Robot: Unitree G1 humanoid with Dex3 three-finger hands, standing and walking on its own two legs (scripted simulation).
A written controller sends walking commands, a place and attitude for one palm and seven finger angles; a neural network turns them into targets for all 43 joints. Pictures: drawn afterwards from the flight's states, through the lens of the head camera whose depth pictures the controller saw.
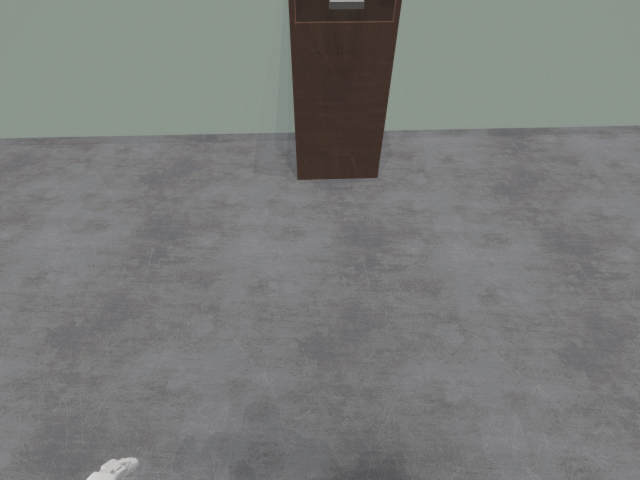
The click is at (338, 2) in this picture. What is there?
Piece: drawer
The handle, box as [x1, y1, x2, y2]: [329, 0, 364, 8]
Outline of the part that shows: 329,7 363,8 364,2 363,0 329,0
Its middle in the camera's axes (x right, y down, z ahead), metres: +0.09 -0.84 +1.38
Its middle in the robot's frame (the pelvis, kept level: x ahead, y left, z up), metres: +1.60 -0.02 +0.05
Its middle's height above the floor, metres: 0.82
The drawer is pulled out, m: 0.00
